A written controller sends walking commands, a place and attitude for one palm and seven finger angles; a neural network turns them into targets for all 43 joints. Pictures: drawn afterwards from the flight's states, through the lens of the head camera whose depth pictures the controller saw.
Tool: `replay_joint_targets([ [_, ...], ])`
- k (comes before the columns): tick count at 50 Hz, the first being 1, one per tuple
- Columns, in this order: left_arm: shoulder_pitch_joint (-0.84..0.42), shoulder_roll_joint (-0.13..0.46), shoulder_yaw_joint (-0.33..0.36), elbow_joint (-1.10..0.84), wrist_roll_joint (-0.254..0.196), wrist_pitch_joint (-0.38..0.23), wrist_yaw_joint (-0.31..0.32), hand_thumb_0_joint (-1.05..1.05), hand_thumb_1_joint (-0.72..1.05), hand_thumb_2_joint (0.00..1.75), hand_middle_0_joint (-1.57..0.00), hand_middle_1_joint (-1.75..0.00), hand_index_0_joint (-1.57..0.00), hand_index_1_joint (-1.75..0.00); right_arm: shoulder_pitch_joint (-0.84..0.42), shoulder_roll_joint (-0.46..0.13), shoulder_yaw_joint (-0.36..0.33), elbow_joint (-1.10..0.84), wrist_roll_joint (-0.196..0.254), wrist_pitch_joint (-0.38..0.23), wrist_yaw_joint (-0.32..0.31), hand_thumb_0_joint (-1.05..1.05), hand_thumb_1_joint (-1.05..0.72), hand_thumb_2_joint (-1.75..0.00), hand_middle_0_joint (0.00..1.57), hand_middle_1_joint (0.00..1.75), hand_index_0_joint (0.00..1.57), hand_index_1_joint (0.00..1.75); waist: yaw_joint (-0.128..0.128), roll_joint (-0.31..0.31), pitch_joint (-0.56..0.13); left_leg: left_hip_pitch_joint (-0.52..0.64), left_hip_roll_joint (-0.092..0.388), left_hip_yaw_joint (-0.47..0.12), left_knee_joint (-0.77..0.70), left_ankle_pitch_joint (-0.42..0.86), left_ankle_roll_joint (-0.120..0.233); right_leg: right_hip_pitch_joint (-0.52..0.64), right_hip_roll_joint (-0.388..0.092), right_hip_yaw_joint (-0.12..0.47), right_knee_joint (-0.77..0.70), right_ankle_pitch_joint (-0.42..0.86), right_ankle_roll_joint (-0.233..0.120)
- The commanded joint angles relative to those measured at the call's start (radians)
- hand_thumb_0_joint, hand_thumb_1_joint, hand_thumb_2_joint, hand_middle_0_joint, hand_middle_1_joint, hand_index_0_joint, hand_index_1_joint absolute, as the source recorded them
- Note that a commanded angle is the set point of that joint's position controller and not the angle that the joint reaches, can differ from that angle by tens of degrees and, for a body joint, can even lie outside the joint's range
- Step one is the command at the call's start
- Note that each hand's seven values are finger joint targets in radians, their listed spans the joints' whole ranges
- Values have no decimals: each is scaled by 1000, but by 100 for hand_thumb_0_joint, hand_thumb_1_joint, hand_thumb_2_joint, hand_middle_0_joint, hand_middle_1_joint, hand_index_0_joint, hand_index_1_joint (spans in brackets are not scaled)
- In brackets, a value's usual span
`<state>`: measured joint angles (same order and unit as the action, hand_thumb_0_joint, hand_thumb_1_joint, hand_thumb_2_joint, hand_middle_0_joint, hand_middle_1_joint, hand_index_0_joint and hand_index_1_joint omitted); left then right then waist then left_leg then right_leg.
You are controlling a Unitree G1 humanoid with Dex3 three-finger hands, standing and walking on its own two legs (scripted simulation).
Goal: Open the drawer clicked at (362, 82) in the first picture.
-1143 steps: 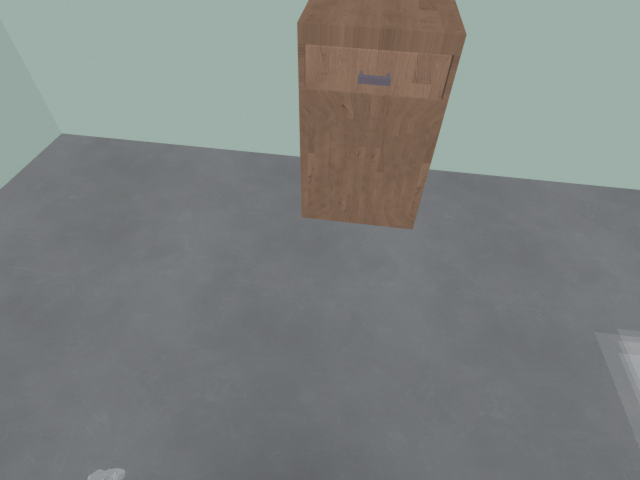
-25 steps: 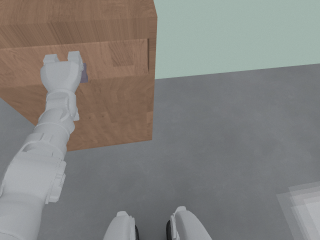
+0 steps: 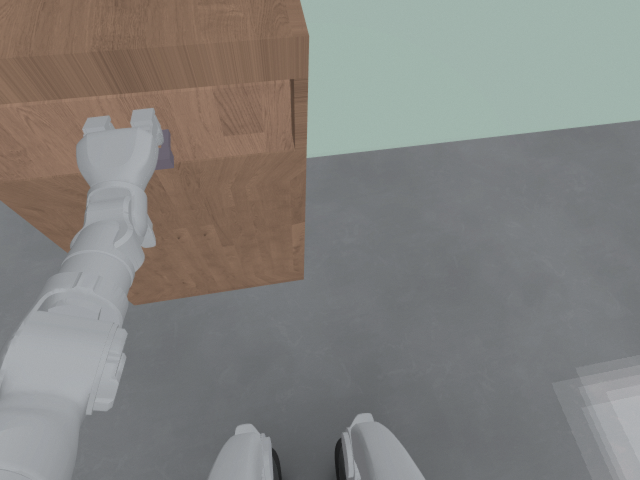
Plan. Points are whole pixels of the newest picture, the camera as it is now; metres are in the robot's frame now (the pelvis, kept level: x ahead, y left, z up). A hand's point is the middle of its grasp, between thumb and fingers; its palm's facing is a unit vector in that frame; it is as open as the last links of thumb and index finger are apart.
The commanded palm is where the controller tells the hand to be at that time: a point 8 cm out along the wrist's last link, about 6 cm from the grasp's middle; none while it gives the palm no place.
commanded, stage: lift the fingers back up to retry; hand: left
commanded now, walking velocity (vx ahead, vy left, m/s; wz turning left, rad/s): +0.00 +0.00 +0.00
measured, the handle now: (134, 150) +0.57 +0.22 +0.00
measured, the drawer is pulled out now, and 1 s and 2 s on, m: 0.00 0.00 0.00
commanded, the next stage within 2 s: re-aim the fingers above the handle in 0.56 s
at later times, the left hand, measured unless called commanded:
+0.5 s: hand (118, 157) +0.51 +0.21 +0.06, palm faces -0.06 -0.03 -1.00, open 13.8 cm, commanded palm +0.49 +0.21 +0.11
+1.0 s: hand (119, 163) +0.50 +0.21 +0.05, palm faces -0.07 -0.02 -1.00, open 13.8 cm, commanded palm +0.48 +0.21 +0.11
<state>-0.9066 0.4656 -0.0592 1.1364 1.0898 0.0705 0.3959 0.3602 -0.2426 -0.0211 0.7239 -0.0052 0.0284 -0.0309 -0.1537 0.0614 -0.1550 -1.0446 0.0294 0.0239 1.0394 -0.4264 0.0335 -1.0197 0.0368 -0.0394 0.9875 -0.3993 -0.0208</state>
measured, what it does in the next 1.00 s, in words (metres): shifts its weight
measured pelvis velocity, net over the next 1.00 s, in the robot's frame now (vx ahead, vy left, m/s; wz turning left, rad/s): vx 0.05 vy -0.01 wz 0.01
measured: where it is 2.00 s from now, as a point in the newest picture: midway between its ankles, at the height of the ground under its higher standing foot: outside the picture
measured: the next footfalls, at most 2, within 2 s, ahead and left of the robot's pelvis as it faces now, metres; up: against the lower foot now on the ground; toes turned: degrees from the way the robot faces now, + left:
none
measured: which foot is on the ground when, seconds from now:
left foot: down 0.00-1.00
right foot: down 0.00-1.00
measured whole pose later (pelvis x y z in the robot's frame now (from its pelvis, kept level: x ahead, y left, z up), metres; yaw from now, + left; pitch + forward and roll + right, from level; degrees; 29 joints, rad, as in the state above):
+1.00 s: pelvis +0.05 -0.01 +0.04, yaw +1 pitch +18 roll -1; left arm -0.72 0.41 -0.07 1.02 1.07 0.01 0.35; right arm 0.33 -0.24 -0.06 0.72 0.00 0.09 -0.02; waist -0.09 0.05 -0.15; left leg -0.69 0.02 0.03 0.78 -0.40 0.02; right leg -0.68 0.04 -0.03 0.74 -0.38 -0.03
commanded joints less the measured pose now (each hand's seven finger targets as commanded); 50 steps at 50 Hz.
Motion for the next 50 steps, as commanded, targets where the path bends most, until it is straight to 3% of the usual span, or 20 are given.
replay_joint_targets([
  [1,-415,220,47,-218,0,-14,26,0,-50,30,-30,-120,-30,-120,155,-163,-64,-51,-5,-16,-23,0,-90,-90,20,30,20,30,-3,64,-488,452,-26,-49,-174,254,11,251,31,11,-185,177,-7],
  [4,-386,226,69,-242,-2,-42,35,0,-50,30,-30,-120,-30,-120,155,-162,-69,-39,-8,-14,-23,0,-90,-90,20,30,20,30,8,54,-473,487,-25,-45,-187,318,9,287,32,10,-200,232,-9],
  [10,-343,175,45,-229,-1,-19,62,0,-50,30,-30,-120,-30,-120,140,-160,-76,-34,-6,2,-11,0,-90,-90,20,30,20,30,14,33,-416,524,-30,-30,-229,389,6,349,33,9,-243,304,-9],
  [12,-361,201,66,-259,-9,-11,59,0,-50,30,-30,-120,-30,-120,136,-162,-79,-36,-5,10,-10,0,-90,-90,20,30,20,30,22,24,-446,547,-33,-24,-242,424,7,408,31,14,-253,353,-10],
  [14,-319,190,61,-274,-9,-6,44,0,-50,30,-30,-120,-30,-120,131,-158,-82,-41,-1,17,-8,0,-90,-90,20,30,20,30,37,34,-458,576,-34,-16,-255,471,5,450,30,16,-262,404,-9],
  [16,-288,142,31,-310,-12,-7,27,0,-50,30,-30,-120,-30,-120,123,-152,-87,-49,1,22,-6,0,-90,-90,20,30,20,30,38,45,-466,633,-31,-15,-261,552,4,468,32,14,-274,454,-9],
  [17,-280,123,19,-303,-20,-6,16,0,-50,30,-30,-120,-30,-120,121,-151,-89,-50,2,26,-5,0,-90,-90,20,30,20,30,30,15,-444,633,-31,-15,-265,570,5,484,31,14,-284,474,-8],
  [19,-219,185,69,-283,-28,-5,-1,0,-50,30,-30,-120,-30,-120,110,-159,-84,-52,7,36,-8,0,-90,-90,20,30,20,30,51,-24,-400,595,-37,-5,-287,536,9,531,29,21,-298,493,-5],
  [20,-220,159,40,-274,-23,-6,-7,0,-50,30,-30,-120,-30,-120,101,-157,-82,-56,7,38,-11,0,-90,-90,20,30,20,30,41,-35,-366,577,-40,1,-297,513,12,536,26,22,-311,494,-3],
  [21,-191,163,48,-265,-19,-9,-12,0,-50,30,-30,-120,-30,-120,100,-157,-84,-57,9,41,-11,0,-90,-90,20,30,20,30,48,-53,-359,569,-41,2,-302,508,11,546,24,25,-312,499,-4],
  [23,-171,130,25,-278,-20,-27,-22,0,-50,30,-30,-120,-30,-120,92,-153,-84,-66,10,42,-9,0,-90,-90,20,30,20,30,51,-34,-342,584,-42,3,-307,528,10,542,22,24,-314,508,-7],
  [27,-180,136,39,-355,-15,-73,-18,0,-50,30,-30,-120,-30,-120,83,-150,-93,-77,7,46,-8,0,-90,-90,20,30,20,30,57,-17,-376,624,-41,-1,-295,582,8,546,22,28,-305,530,-10],
  [28,-189,106,15,-363,-13,-82,-13,0,-50,30,-30,-120,-30,-120,80,-145,-94,-77,6,44,-6,0,-90,-90,20,30,20,30,49,-7,-375,634,-41,-2,-292,581,8,526,22,26,-303,519,-8],
  [31,-232,129,38,-392,1,-92,20,0,-50,30,-30,-120,-30,-120,78,-145,-101,-65,1,41,-3,0,-90,-90,20,30,20,30,44,15,-399,654,-39,-6,-275,600,6,499,23,27,-289,519,-10],
  [36,-266,163,66,-339,13,-50,61,0,-50,30,-30,-120,-30,-120,74,-145,-96,-53,-3,40,1,0,-90,-90,20,30,20,30,44,6,-402,609,-48,0,-269,551,4,506,23,25,-279,507,-10],
  [38,-278,195,86,-340,14,-37,58,0,-50,30,-30,-120,-30,-120,73,-146,-96,-56,-5,42,-1,0,-90,-90,20,30,20,30,52,13,-453,613,-51,5,-267,569,6,546,20,34,-273,546,-8],
  [40,-244,154,53,-317,5,-22,41,0,-50,30,-30,-120,-30,-120,70,-143,-94,-60,-2,44,-1,0,-90,-90,20,30,20,30,48,4,-443,614,-52,9,-269,576,6,555,20,34,-282,564,-5],
  [45,-210,129,25,-288,-8,-37,-13,0,-50,30,-30,-120,-30,-120,73,-148,-92,-65,3,44,-6,0,-90,-90,20,30,20,30,42,-41,-380,592,-50,6,-288,521,11,549,21,33,-304,525,-2],
  [46,-210,126,22,-299,-9,-46,-18,0,-50,30,-30,-120,-30,-120,71,-148,-92,-67,4,43,-6,0,-90,-90,20,30,20,30,41,-27,-375,593,-50,6,-292,507,10,543,20,34,-306,509,-4],
  [50,-222,173,61,-310,-2,-86,-7,0,-50,30,-30,-120,-30,-120,76,-148,-90,-68,2,38,-10,0,-90,-90,20,30,20,30,52,-27,-368,560,-52,7,-293,461,12,537,19,42,-303,476,-5],
])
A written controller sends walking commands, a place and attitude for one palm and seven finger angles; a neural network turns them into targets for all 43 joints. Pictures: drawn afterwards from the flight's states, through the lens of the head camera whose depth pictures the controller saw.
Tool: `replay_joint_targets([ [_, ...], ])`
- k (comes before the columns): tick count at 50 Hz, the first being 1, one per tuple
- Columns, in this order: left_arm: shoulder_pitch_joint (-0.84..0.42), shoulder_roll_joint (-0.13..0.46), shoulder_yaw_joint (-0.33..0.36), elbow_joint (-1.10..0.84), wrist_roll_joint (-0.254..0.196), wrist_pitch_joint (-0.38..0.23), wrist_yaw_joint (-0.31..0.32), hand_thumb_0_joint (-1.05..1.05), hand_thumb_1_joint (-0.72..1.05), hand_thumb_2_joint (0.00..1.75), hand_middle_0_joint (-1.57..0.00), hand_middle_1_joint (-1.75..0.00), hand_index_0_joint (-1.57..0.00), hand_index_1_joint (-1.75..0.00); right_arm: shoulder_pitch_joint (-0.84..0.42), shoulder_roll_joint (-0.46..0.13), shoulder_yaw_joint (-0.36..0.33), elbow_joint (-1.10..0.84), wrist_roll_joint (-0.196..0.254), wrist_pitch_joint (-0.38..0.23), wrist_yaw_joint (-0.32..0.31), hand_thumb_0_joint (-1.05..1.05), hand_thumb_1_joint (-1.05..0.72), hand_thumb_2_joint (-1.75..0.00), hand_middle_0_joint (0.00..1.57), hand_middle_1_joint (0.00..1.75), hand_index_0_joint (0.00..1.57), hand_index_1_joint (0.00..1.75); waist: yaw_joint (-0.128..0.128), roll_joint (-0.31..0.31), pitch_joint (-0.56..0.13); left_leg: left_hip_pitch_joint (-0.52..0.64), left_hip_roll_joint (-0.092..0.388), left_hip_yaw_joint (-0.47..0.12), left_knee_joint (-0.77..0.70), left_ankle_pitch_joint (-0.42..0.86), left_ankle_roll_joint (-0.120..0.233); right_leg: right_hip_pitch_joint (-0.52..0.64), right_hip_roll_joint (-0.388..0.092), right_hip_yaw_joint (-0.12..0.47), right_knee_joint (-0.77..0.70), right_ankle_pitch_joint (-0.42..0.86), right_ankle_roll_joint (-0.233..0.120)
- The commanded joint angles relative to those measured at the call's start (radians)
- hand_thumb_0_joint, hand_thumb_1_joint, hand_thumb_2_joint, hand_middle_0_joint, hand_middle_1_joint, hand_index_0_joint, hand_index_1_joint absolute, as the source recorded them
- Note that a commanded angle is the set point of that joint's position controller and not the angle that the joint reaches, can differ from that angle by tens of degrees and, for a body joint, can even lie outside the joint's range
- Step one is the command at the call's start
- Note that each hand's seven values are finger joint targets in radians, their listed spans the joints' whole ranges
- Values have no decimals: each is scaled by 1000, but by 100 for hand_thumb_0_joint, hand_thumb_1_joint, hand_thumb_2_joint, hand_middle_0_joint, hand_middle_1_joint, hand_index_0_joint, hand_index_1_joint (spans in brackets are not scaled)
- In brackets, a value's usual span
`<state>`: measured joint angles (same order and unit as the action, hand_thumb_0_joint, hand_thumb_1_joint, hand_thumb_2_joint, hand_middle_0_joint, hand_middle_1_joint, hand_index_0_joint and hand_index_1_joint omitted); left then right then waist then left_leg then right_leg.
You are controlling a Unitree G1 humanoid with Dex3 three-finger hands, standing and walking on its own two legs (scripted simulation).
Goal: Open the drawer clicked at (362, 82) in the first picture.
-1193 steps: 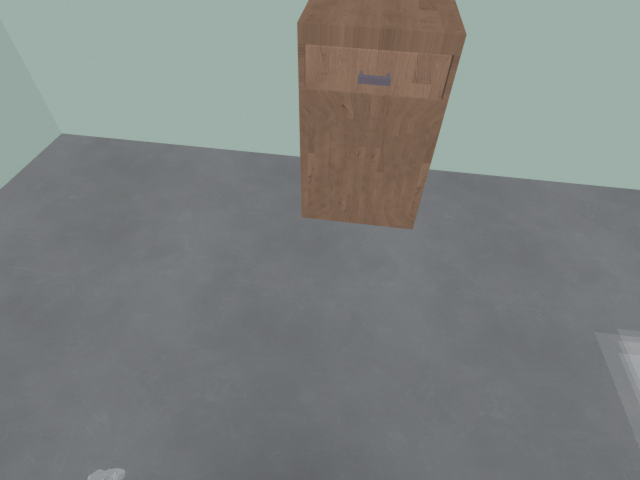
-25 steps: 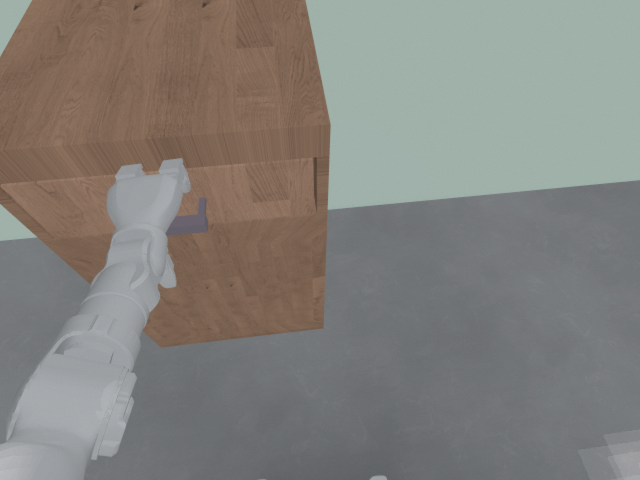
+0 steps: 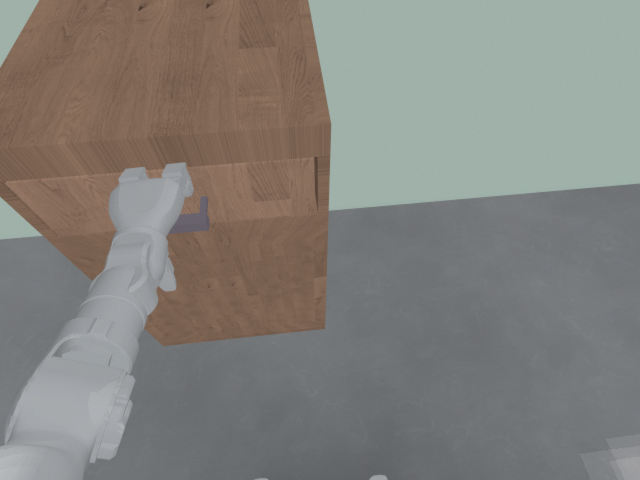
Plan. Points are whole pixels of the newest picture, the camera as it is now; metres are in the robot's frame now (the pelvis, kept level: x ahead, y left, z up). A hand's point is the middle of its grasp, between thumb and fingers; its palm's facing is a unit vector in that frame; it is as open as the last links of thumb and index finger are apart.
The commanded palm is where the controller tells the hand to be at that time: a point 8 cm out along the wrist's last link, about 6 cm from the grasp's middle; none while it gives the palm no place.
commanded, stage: re-aim the fingers above the handle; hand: left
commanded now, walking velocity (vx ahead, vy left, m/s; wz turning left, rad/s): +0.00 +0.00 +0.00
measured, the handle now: (176, 214) +0.52 +0.22 -0.05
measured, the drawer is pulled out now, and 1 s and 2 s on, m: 0.00 0.00 0.00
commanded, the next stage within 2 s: lower the fingers behind the handle in 1.68 s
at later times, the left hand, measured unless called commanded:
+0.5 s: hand (167, 226) +0.46 +0.21 +0.01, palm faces -0.05 -0.02 -1.00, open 13.8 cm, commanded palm +0.44 +0.22 +0.06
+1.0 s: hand (168, 223) +0.46 +0.21 +0.01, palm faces -0.03 -0.01 -1.00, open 13.8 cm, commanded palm +0.44 +0.21 +0.07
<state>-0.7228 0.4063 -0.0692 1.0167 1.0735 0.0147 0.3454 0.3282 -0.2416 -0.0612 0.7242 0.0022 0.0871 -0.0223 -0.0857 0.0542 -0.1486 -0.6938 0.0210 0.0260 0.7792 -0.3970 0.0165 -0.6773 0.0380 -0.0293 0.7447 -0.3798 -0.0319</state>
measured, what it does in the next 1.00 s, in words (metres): stands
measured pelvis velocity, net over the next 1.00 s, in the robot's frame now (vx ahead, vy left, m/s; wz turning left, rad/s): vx -0.01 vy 0.01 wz -0.02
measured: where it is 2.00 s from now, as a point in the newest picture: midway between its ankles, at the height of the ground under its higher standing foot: outside the picture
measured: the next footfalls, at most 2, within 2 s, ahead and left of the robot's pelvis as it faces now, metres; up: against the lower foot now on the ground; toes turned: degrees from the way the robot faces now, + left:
none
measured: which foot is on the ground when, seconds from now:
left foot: down 0.00-1.00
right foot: down 0.00-1.00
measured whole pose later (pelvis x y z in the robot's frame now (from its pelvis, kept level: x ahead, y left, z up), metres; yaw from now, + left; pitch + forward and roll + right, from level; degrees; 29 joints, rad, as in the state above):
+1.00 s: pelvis -0.01 +0.01 +0.00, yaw -1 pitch +19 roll -1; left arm -0.78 0.39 -0.05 1.08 1.09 0.08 0.41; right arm 0.33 -0.24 -0.05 0.73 0.00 0.07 -0.01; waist -0.11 0.05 -0.15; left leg -0.73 0.02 0.05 0.80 -0.40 0.03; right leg -0.72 0.04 -0.01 0.76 -0.37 -0.02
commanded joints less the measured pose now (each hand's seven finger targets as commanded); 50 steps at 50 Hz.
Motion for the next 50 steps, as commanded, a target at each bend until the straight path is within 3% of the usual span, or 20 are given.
replay_joint_targets([
  [1,-391,251,91,-178,21,-32,53,0,-50,30,-30,-120,-30,-120,111,-150,-52,-65,-5,-22,-18,0,-90,-90,20,30,20,30,-11,-26,-368,202,-43,5,-34,429,28,193,18,30,-57,450,3],
  [4,-404,253,98,-182,32,-31,86,0,-50,30,-30,-120,-30,-120,112,-149,-53,-64,-8,-28,-13,0,-90,-90,20,30,20,30,-8,-9,-389,198,-43,5,-28,424,27,178,21,27,-45,428,1],
  [5,-406,284,122,-168,31,-24,96,0,-50,30,-30,-120,-30,-120,111,-152,-50,-60,-8,-29,-11,0,-90,-90,20,30,20,30,0,-9,-383,183,-43,8,-31,404,26,178,21,27,-46,412,1],
  [7,-452,307,127,-158,35,-8,106,0,-50,30,-30,-120,-30,-120,110,-157,-50,-53,-8,-30,-10,0,-90,-90,20,30,20,30,-12,-5,-372,163,-44,7,-33,380,26,177,20,31,-49,396,2],
  [14,-517,232,44,-146,19,-2,70,0,-50,30,-30,-120,-30,-120,136,-157,-54,-45,-1,-51,-19,0,-90,-90,20,30,20,30,-49,6,-399,225,-38,-5,-36,357,28,131,25,27,-65,347,4],
  [15,-526,196,17,-151,17,-8,63,0,-50,30,-30,-120,-30,-120,137,-155,-54,-44,-3,-56,-20,0,-90,-90,20,30,20,30,-53,18,-395,236,-37,-8,-37,363,27,115,26,23,-65,338,3],
  [17,-522,200,27,-145,7,-18,53,0,-50,30,-30,-120,-30,-120,142,-157,-55,-41,-5,-57,-21,0,-90,-90,20,30,20,30,-56,0,-388,240,-35,-13,-34,372,27,111,27,21,-66,338,1],
  [19,-497,245,64,-123,18,-22,57,0,-50,30,-30,-120,-30,-120,144,-159,-51,-37,-5,-56,-22,0,-90,-90,20,30,20,30,-39,14,-374,221,-35,-12,-32,363,25,98,27,19,-57,328,-1],
  [21,-504,230,51,-99,28,-15,69,0,-50,30,-30,-120,-30,-120,144,-159,-47,-38,-4,-56,-18,0,-90,-90,20,30,20,30,-44,12,-347,197,-34,-13,-34,346,25,75,28,14,-55,306,-2],
  [27,-494,306,118,-104,34,11,95,0,-50,30,-30,-120,-30,-120,140,-165,-44,-52,-12,-49,-10,0,-90,-90,20,30,20,30,-13,13,-436,186,-36,-10,-21,390,22,132,27,17,-27,354,-3],
  [30,-468,280,100,-109,30,21,88,0,-50,30,-30,-120,-30,-120,141,-164,-45,-57,-11,-48,-8,0,-90,-90,20,30,20,30,-15,11,-427,204,-32,-5,-21,416,22,132,29,13,-33,375,1],
  [32,-512,173,18,-130,18,21,76,0,-50,30,-30,-120,-30,-120,146,-155,-52,-56,-7,-52,-7,0,-90,-90,20,30,20,30,-52,-13,-420,228,-29,-13,-24,416,23,119,31,10,-46,373,2],
  [33,-513,123,-18,-138,9,17,72,0,-50,30,-30,-120,-30,-120,149,-151,-55,-53,-6,-58,-6,0,-90,-90,20,30,20,30,-56,-4,-413,250,-25,-14,-28,414,24,99,31,8,-54,357,4],
  [37,-550,167,21,-197,5,-3,74,0,-50,30,-30,-120,-30,-120,147,-155,-58,-39,-12,-56,-13,0,-90,-90,20,30,20,30,-50,21,-427,295,-24,-25,-24,452,21,86,32,8,-52,361,-2],
  [40,-523,172,33,-162,32,9,103,0,-50,30,-30,-120,-30,-120,142,-150,-51,-34,-14,-53,-8,0,-90,-90,20,30,20,30,-35,43,-398,273,-25,-25,-27,455,15,65,33,-1,-40,345,-6],
  [41,-509,188,52,-138,34,23,113,0,-50,30,-30,-120,-30,-120,138,-150,-51,-32,-12,-50,-4,0,-90,-90,20,30,20,30,-31,35,-377,256,-25,-23,-31,437,15,68,33,-1,-43,337,-7],
  [43,-491,253,103,-126,37,45,129,0,-50,30,-30,-120,-30,-120,128,-154,-44,-37,-17,-43,-3,0,-90,-90,20,30,20,30,-9,25,-415,228,-32,-10,-31,440,18,127,29,7,-35,372,-5],
  [47,-459,270,109,-96,28,86,110,0,-50,30,-30,-120,-30,-120,115,-157,-40,-53,-12,-33,-3,0,-90,-90,20,30,20,30,-8,-30,-419,192,-36,4,-40,432,22,203,24,18,-46,427,2],
  [49,-432,210,57,-107,15,81,82,0,-50,30,-30,-120,-30,-120,115,-152,-44,-66,-6,-35,-6,0,-90,-90,20,30,20,30,-18,-23,-412,210,-37,12,-43,429,24,206,24,21,-61,441,5],
  [50,-430,226,64,-105,14,74,68,0,-50,30,-30,-120,-30,-120,118,-155,-43,-64,-4,-36,-10,0,-90,-90,20,30,20,30,-20,-45,-395,204,-36,10,-46,422,26,209,24,20,-63,440,7],
])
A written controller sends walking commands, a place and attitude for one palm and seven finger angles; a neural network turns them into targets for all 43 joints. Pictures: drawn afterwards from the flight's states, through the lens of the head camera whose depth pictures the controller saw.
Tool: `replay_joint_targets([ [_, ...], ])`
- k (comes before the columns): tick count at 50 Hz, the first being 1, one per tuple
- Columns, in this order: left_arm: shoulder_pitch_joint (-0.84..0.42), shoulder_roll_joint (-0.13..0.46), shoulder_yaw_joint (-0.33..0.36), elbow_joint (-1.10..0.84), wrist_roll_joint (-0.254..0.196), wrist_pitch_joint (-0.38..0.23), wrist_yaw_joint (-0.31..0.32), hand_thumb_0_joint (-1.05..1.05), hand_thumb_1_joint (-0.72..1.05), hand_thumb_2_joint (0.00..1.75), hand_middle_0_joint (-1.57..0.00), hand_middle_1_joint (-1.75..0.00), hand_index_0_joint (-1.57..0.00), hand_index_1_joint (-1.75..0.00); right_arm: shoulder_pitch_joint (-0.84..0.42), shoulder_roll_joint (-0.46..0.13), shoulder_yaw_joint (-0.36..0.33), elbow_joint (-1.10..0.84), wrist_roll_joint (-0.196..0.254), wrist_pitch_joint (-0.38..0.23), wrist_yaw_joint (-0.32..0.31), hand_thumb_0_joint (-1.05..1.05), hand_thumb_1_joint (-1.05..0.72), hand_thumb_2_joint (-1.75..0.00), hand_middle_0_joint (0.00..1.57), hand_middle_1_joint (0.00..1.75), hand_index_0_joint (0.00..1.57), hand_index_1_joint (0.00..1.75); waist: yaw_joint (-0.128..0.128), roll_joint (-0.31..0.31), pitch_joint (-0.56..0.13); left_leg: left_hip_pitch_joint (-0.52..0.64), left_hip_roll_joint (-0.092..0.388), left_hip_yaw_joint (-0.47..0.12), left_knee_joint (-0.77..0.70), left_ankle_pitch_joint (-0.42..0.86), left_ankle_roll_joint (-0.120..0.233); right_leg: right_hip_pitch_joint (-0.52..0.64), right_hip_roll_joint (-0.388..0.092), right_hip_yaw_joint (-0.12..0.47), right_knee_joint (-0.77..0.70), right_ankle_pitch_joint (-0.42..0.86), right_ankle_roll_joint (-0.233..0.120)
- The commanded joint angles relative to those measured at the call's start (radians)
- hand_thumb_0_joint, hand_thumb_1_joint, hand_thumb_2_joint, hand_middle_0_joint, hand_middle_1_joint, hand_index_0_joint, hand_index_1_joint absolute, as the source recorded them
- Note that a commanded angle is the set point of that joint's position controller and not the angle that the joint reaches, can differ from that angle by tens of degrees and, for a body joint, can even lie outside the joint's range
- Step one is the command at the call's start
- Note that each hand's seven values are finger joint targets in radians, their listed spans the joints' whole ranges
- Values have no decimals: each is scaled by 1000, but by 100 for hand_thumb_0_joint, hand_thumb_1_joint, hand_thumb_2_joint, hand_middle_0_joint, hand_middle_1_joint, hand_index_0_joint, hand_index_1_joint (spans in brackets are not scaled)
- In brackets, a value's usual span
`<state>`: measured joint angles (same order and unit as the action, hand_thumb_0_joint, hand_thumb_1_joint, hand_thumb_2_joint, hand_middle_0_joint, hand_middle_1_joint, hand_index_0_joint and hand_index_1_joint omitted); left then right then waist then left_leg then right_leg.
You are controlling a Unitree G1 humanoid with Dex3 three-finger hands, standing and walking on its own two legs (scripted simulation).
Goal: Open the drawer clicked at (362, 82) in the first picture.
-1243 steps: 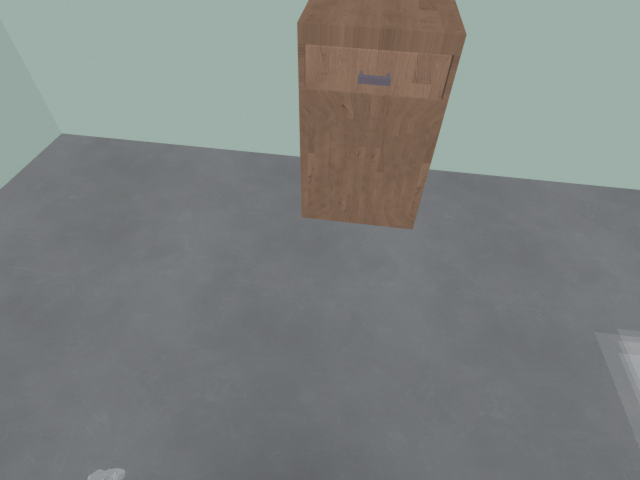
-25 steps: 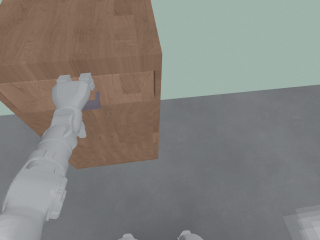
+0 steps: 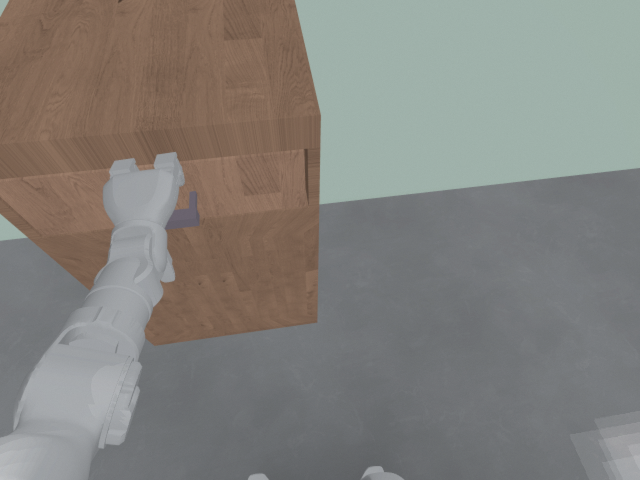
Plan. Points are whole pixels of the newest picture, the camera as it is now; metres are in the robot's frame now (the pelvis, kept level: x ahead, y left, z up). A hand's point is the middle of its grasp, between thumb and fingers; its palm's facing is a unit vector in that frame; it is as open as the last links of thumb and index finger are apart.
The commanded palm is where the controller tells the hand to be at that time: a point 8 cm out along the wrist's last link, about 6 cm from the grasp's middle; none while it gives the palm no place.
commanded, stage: re-aim the fingers above the handle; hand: left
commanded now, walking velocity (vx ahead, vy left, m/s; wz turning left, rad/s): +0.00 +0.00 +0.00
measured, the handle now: (165, 210) +0.53 +0.23 -0.04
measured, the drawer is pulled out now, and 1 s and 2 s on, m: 0.00 0.00 0.00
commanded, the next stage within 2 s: lower the fingers behind the handle in 0.68 s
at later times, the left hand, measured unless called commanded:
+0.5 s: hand (156, 226) +0.45 +0.21 +0.02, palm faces -0.05 -0.01 -1.00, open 13.8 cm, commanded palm +0.44 +0.20 +0.07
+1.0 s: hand (163, 228) +0.46 +0.21 +0.00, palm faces -0.08 -0.02 -1.00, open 13.8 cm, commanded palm +0.45 +0.20 +0.05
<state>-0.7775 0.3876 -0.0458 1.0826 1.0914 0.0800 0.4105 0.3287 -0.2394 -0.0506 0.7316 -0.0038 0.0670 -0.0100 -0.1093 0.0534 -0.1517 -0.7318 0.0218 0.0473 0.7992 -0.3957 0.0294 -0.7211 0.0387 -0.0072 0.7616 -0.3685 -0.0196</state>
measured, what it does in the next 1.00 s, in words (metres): stands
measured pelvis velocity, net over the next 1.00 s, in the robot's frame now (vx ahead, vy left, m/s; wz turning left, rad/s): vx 0.00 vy -0.01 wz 0.01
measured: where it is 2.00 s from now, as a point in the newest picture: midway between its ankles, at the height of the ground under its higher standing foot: outside the picture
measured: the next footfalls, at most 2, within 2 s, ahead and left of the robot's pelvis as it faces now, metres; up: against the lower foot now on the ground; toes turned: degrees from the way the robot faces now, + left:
none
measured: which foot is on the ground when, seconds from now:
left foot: down 0.00-1.00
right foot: down 0.00-1.00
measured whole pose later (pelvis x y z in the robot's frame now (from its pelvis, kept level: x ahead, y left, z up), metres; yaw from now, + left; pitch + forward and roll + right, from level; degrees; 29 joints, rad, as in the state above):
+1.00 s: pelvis +0.00 -0.01 +0.00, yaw +0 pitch +20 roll -1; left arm -0.77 0.41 -0.05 1.09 1.09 0.01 0.38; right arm 0.37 -0.25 -0.06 0.75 0.00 0.04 -0.02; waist -0.11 0.05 -0.15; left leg -0.77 0.03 0.03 0.82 -0.40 0.02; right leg -0.76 0.04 -0.02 0.78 -0.37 -0.03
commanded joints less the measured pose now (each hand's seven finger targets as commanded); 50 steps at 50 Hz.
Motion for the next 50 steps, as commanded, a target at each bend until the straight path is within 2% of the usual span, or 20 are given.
replay_joint_targets([
  [1,-384,201,1,-182,-9,-2,-11,0,-50,30,-30,-120,-30,-120,118,-156,-56,-76,5,-19,-26,0,-90,-90,20,30,20,30,-14,-55,-379,250,-38,-15,-68,409,15,239,23,-1,-91,416,-3],
  [3,-421,152,-35,-251,-23,-49,-32,0,-50,30,-30,-120,-30,-120,125,-150,-64,-72,2,-28,-30,0,-90,-90,20,30,20,30,-24,-23,-394,301,-33,-18,-63,430,18,217,22,3,-95,416,-3],
  [4,-391,186,0,-264,-23,-67,-36,0,-50,30,-30,-120,-30,-120,127,-151,-67,-69,1,-28,-33,0,-90,-90,20,30,20,30,-13,-6,-400,319,-31,-24,-57,457,16,209,23,3,-86,423,-7],
  [8,-393,159,-8,-318,-9,-115,-9,0,-50,30,-30,-120,-30,-120,129,-143,-71,-58,-6,-32,-27,0,-90,-90,20,30,20,30,-5,20,-405,343,-27,-36,-39,518,10,165,27,-9,-66,418,-11],
  [9,-356,188,26,-294,0,-109,5,0,-50,30,-30,-120,-30,-120,129,-145,-73,-54,-3,-28,-24,0,-90,-90,20,30,20,30,7,28,-399,337,-27,-38,-35,531,6,158,28,-10,-58,420,-16],
  [15,-386,251,68,-235,23,-19,74,0,-50,30,-30,-120,-30,-120,102,-150,-61,-54,-5,-16,-10,0,-90,-90,20,30,20,30,17,2,-392,256,-41,-23,-48,457,5,208,26,-9,-55,416,-16],
  [18,-417,223,34,-226,13,9,54,0,-50,30,-30,-120,-30,-120,100,-149,-62,-59,-1,-14,-13,0,-90,-90,20,30,20,30,1,0,-405,282,-38,-20,-56,454,8,220,25,-6,-68,424,-12],
  [20,-420,174,-6,-249,2,5,28,0,-50,30,-30,-120,-30,-120,99,-145,-64,-67,0,-17,-16,0,-90,-90,20,30,20,30,-3,13,-421,314,-38,-21,-59,467,9,222,26,-6,-76,427,-12],
  [23,-425,111,-60,-231,-17,-15,-11,0,-50,30,-30,-120,-30,-120,102,-145,-63,-65,2,-22,-24,0,-90,-90,20,30,20,30,-30,-25,-369,309,-36,-25,-64,422,14,194,25,-5,-94,390,-6],
  [25,-417,176,-16,-188,-9,-27,-15,0,-50,30,-30,-120,-30,-120,107,-152,-55,-61,3,-24,-33,0,-90,-90,20,30,20,30,-25,-66,-322,255,-41,-28,-72,360,16,190,22,-2,-100,352,-6],
  [26,-424,197,-4,-184,-4,-33,-12,0,-50,30,-30,-120,-30,-120,106,-152,-52,-64,5,-25,-35,0,-90,-90,20,30,20,30,-19,-46,-312,238,-42,-28,-77,335,15,181,21,0,-99,327,-8],
  [27,-467,199,-4,-211,3,-45,-7,0,-50,30,-30,-120,-30,-120,107,-152,-54,-62,2,-28,-35,0,-90,-90,20,30,20,30,-23,-15,-324,250,-41,-28,-73,348,15,171,20,2,-94,331,-12],
  [31,-449,224,29,-183,19,-47,30,0,-50,30,-30,-120,-30,-120,119,-147,-53,-61,-2,-35,-28,0,-90,-90,20,30,20,30,-7,2,-366,229,-42,-24,-54,354,11,165,23,1,-67,332,-14],
  [36,-468,254,47,-162,19,-12,48,0,-50,30,-30,-120,-30,-120,129,-151,-54,-62,-4,-36,-22,0,-90,-90,20,30,20,30,-9,-6,-417,204,-45,-14,-42,363,13,203,22,7,-58,372,-7],
  [37,-473,284,72,-166,14,-9,44,0,-50,30,-30,-120,-30,-120,128,-155,-53,-60,-5,-35,-22,0,-90,-90,20,30,20,30,-4,-16,-434,203,-44,-16,-41,373,14,222,21,10,-56,387,-7],
  [38,-459,287,68,-165,15,-8,39,0,-50,30,-30,-120,-30,-120,132,-155,-53,-62,-4,-34,-23,0,-90,-90,20,30,20,30,0,-8,-444,205,-45,-17,-43,382,13,227,22,8,-52,393,-7],
  [40,-451,227,23,-154,12,-7,27,0,-50,30,-30,-120,-30,-120,136,-152,-56,-59,-2,-37,-23,0,-90,-90,20,30,20,30,-17,-19,-417,213,-42,-12,-42,380,15,212,23,7,-64,397,-4],
  [42,-451,232,27,-147,3,-16,12,0,-50,30,-30,-120,-30,-120,140,-157,-57,-52,-1,-38,-25,0,-90,-90,20,30,20,30,-26,-30,-401,204,-41,-16,-39,374,16,207,23,10,-67,398,-4],
  [45,-402,251,47,-174,1,-51,-3,0,-50,30,-30,-120,-30,-120,149,-156,-61,-51,-4,-41,-29,0,-90,-90,20,30,20,30,-9,-30,-431,202,-42,-14,-28,390,18,221,21,15,-57,421,-2],
  [50,-395,214,31,-194,19,-94,23,0,-50,30,-30,-120,-30,-120,149,-151,-66,-42,-9,-47,-23,0,-90,-90,20,30,20,30,-12,20,-396,199,-37,-22,-4,397,13,130,25,4,-33,381,-10],
])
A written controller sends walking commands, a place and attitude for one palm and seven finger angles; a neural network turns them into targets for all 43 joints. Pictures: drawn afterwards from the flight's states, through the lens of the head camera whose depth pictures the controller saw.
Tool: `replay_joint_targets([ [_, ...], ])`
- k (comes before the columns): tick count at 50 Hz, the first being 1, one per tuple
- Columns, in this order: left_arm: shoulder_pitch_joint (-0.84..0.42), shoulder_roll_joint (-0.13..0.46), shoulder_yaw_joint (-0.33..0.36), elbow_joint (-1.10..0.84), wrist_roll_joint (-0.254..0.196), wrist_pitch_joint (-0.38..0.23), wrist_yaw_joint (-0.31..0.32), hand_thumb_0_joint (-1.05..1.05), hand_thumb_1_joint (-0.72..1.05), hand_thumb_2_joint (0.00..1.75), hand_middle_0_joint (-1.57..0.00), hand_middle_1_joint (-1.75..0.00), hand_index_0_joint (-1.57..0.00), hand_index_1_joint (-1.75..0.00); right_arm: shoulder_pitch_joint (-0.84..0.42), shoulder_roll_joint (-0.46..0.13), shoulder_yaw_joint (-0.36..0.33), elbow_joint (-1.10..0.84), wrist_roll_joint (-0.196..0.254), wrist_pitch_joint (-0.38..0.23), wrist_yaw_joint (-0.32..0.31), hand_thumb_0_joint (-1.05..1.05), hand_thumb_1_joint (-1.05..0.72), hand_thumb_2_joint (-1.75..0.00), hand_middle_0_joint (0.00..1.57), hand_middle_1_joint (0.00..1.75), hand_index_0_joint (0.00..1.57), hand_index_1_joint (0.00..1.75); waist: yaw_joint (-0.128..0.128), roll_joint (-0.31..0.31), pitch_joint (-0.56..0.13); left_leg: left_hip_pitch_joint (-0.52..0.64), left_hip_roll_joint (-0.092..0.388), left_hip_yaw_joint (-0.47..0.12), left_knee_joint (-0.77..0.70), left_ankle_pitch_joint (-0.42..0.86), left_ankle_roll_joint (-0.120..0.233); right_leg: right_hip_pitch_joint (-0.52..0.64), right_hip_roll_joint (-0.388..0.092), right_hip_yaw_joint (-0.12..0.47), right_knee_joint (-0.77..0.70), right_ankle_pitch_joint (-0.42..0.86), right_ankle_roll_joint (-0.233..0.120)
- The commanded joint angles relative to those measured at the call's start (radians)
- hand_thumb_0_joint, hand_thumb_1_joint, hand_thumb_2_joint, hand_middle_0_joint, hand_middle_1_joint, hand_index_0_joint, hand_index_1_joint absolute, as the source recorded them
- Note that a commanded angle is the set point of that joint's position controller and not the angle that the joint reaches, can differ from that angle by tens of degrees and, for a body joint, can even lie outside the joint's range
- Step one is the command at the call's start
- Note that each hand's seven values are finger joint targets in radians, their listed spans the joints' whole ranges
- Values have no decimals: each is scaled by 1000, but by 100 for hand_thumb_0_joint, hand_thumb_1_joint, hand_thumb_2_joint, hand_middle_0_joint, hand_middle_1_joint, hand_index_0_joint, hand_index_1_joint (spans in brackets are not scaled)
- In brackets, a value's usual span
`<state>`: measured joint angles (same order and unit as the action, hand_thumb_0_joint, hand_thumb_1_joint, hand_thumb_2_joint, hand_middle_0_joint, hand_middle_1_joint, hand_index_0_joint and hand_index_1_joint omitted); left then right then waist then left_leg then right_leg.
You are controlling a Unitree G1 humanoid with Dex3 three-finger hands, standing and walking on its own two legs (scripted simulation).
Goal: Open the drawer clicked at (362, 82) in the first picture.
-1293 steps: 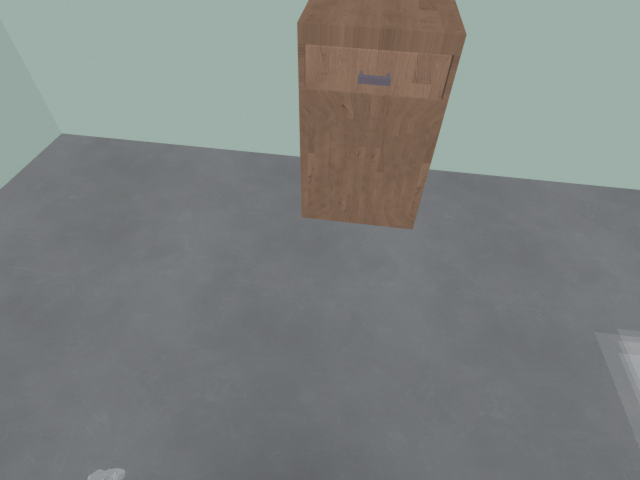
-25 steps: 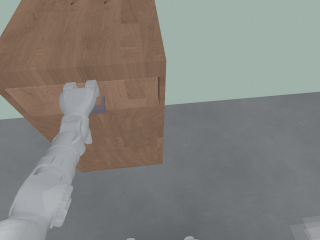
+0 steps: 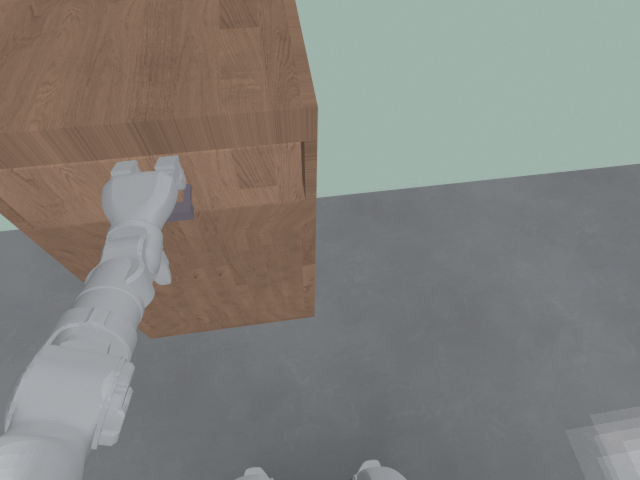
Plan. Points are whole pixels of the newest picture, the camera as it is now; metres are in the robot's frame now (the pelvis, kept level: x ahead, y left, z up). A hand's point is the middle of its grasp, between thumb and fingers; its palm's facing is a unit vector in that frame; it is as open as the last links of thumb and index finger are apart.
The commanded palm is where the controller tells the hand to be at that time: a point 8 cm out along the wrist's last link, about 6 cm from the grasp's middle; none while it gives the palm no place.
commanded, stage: lower the fingers behind the handle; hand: left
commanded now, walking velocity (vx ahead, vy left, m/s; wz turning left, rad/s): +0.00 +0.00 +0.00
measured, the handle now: (158, 203) +0.53 +0.23 -0.04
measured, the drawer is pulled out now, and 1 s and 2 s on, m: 0.00 0.00 0.00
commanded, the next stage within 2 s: lift the fingers back up to retry in 1.38 s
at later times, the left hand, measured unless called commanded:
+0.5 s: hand (159, 233) +0.46 +0.21 -0.02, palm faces -0.05 -0.01 -1.00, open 13.8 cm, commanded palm +0.45 +0.20 +0.02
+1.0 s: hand (162, 233) +0.47 +0.21 -0.03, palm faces -0.01 +0.02 -1.00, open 13.8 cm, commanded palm +0.45 +0.20 -0.01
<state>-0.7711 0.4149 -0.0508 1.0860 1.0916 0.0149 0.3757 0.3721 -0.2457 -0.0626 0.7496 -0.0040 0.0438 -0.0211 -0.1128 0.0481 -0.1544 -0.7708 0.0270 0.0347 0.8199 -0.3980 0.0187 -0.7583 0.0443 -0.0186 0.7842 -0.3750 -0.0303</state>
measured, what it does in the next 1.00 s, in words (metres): stands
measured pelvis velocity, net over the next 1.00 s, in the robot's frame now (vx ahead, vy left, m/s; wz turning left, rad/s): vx -0.03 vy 0.01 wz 0.01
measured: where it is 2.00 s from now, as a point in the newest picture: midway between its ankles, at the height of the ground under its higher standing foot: outside the picture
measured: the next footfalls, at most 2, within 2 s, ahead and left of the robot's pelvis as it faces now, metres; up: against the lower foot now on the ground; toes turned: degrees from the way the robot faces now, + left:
none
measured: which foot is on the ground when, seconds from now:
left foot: down 0.00-1.00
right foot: down 0.00-1.00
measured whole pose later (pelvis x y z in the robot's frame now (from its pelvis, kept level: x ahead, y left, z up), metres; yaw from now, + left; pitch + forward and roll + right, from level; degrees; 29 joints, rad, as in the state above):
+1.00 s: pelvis -0.03 +0.01 -0.04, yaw +1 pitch +25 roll -2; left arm -0.91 0.42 -0.09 1.18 1.11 0.09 0.46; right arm 0.35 -0.24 -0.03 0.74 -0.02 0.03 -0.01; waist -0.14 0.05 -0.19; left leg -1.04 0.02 0.01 1.05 -0.45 0.03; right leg -1.01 0.03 -0.04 1.01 -0.43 -0.02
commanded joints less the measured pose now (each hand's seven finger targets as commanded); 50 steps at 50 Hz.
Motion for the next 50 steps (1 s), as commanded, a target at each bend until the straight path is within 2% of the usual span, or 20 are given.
replay_joint_targets([
  [1,-414,197,43,-188,25,-26,69,0,-50,30,-30,-120,-30,-120,111,-146,-55,-53,-7,-23,-9,0,-90,-90,20,30,20,30,-14,15,-379,228,-40,-15,-21,389,22,149,22,13,-48,372,-2],
  [5,-430,218,73,-197,35,-13,116,0,-50,30,-30,-120,-30,-120,106,-146,-58,-47,-20,-25,-2,0,-90,-90,20,30,20,30,-8,26,-450,236,-39,-17,10,427,20,138,22,10,-16,391,-1],
  [6,-444,193,53,-205,36,-4,121,0,-50,30,-30,-120,-30,-120,108,-144,-60,-47,-18,-25,2,0,-90,-90,20,30,20,30,-16,49,-456,245,-38,-19,13,432,17,125,23,7,-12,390,-2],
  [8,-431,198,66,-193,37,13,130,0,-50,30,-30,-120,-30,-120,108,-145,-61,-43,-22,-24,4,0,-90,-90,20,30,20,30,-12,33,-474,254,-35,-23,22,460,17,125,23,4,-2,402,0],
  [13,-436,181,41,-166,27,45,117,0,-50,30,-30,-120,-30,-120,100,-145,-53,-46,-22,-19,4,0,-90,-90,20,30,20,30,-22,26,-457,227,-38,-20,25,428,19,129,22,6,-5,398,3],
  [15,-433,205,50,-141,29,47,108,0,-50,30,-30,-120,-30,-120,99,-149,-49,-44,-20,-18,-1,0,-90,-90,20,30,20,30,-28,-12,-421,193,-40,-22,27,392,23,125,21,9,-7,381,6],
  [17,-463,201,45,-164,27,32,98,0,-50,30,-30,-120,-30,-120,99,-148,-50,-45,-21,-21,-4,0,-90,-90,20,30,20,30,-33,27,-432,212,-37,-27,30,398,20,101,19,8,0,369,0],
  [19,-402,197,51,-131,27,25,94,0,-50,30,-30,-120,-30,-120,101,-147,-49,-46,-21,-21,-3,0,-90,-90,20,30,20,30,-21,7,-429,201,-35,-29,39,391,20,88,21,5,10,355,1],
  [20,-406,155,16,-125,30,21,93,0,-50,30,-30,-120,-30,-120,100,-142,-48,-50,-22,-24,-3,0,-90,-90,20,30,20,30,-29,11,-409,191,-36,-30,42,385,20,68,22,3,11,346,2],
  [23,-411,148,20,-137,30,6,99,0,-50,30,-30,-120,-30,-120,105,-142,-51,-50,-24,-30,0,0,-90,-90,20,30,20,30,-26,25,-429,196,-32,-35,55,379,18,39,22,0,27,322,-2],
  [26,-420,120,0,-109,29,17,108,0,-50,30,-30,-120,-30,-120,110,-142,-51,-46,-25,-30,4,0,-90,-90,20,30,20,30,-39,15,-405,164,-31,-37,66,351,17,8,23,-3,34,296,-1],
  [31,-421,183,33,-64,34,48,116,0,-50,30,-30,-120,-30,-120,117,-152,-44,-39,-25,-27,5,0,-90,-90,20,30,20,30,-38,-6,-413,100,-37,-33,83,316,21,18,19,4,48,294,1],
  [33,-419,150,4,-48,41,61,114,0,-50,30,-30,-120,-30,-120,118,-150,-43,-40,-26,-24,6,0,-90,-90,20,30,20,30,-43,14,-412,112,-35,-38,83,321,19,-8,21,-3,55,280,-1],
  [35,-395,161,14,-21,33,75,110,0,-50,30,-30,-120,-30,-120,116,-154,-39,-40,-26,-20,7,0,-90,-90,20,30,20,30,-37,-13,-392,88,-36,-36,85,302,20,-4,22,-3,54,267,-1],
  [37,-418,129,-12,-14,25,83,99,0,-50,30,-30,-120,-30,-120,119,-152,-39,-41,-24,-21,7,0,-90,-90,20,30,20,30,-49,-2,-384,74,-37,-37,86,279,20,-21,21,-4,55,247,-2],
  [41,-393,154,-8,29,24,94,79,0,-50,30,-30,-120,-30,-120,119,-158,-31,-47,-21,-21,1,0,-90,-90,20,30,20,30,-53,-33,-347,21,-38,-35,94,216,25,-37,19,-1,58,202,2],
  [44,-414,145,-24,33,27,89,67,0,-50,30,-30,-120,-30,-120,123,-158,-28,-51,-20,-25,-1,0,-90,-90,20,30,20,30,-63,-18,-333,6,-35,-40,104,186,26,-81,18,-4,69,165,1],
  [46,-401,144,-26,41,28,87,61,0,-50,30,-30,-120,-30,-120,126,-159,-28,-55,-20,-27,-2,0,-90,-90,20,30,20,30,-61,-31,-348,-8,-36,-41,115,171,26,-91,18,-5,79,146,1],
  [48,-427,129,-47,52,30,85,56,0,-50,30,-30,-120,-30,-120,126,-158,-25,-55,-21,-32,-5,0,-90,-90,20,30,20,30,-81,-23,-313,-32,-34,-43,125,146,28,-129,16,-6,84,124,3],
  [50,-421,151,-32,43,32,86,54,0,-50,30,-30,-120,-30,-120,126,-161,-24,-60,-22,-34,-7,0,-90,-90,20,30,20,30,-69,-23,-348,-40,-34,-43,135,141,28,-122,16,-5,96,118,3],
])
